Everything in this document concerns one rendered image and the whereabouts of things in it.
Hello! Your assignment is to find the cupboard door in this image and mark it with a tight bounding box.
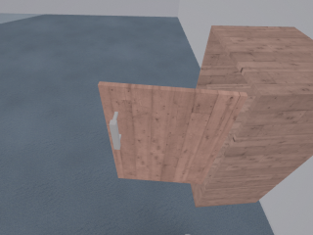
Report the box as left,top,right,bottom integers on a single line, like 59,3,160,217
98,81,248,184

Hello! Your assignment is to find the handle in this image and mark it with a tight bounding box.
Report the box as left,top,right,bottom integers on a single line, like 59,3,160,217
109,112,121,150

